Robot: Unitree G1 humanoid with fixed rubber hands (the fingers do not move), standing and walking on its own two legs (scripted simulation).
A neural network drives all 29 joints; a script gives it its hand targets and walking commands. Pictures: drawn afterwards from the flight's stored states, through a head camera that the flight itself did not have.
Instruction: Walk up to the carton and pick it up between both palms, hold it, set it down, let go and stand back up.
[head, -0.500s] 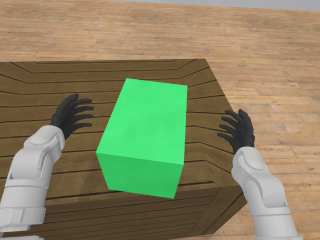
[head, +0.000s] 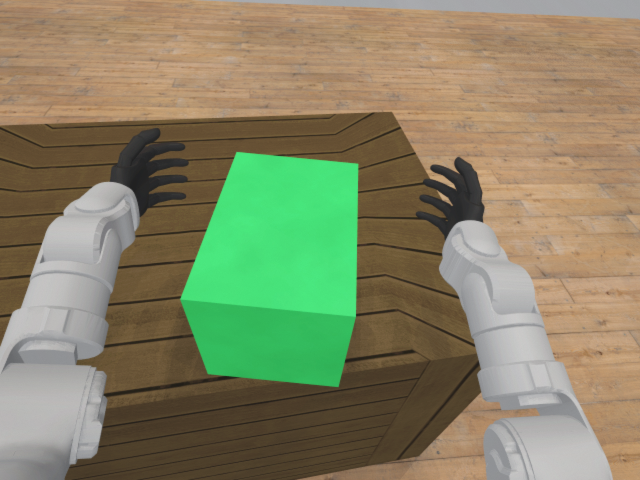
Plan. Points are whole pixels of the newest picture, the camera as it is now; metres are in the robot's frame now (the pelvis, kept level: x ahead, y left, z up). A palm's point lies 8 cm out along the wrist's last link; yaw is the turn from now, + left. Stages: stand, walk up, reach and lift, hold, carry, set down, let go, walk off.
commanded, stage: reach and lift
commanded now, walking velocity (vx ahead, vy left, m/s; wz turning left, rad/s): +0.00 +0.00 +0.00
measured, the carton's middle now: (285, 265) +0.43 +0.02 +0.01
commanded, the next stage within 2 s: none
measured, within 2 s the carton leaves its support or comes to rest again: neither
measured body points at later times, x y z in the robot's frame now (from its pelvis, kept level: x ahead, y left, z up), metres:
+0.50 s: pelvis +0.01 -0.01 +0.00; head +0.04 +0.02 +0.45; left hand +0.44 +0.19 +0.07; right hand +0.38 -0.18 +0.07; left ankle +0.03 +0.08 -0.74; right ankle +0.01 -0.14 -0.74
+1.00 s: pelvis +0.00 +0.00 -0.01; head +0.03 +0.04 +0.44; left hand +0.45 +0.16 +0.06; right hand +0.38 -0.16 +0.06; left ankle +0.03 +0.08 -0.74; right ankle +0.01 -0.14 -0.74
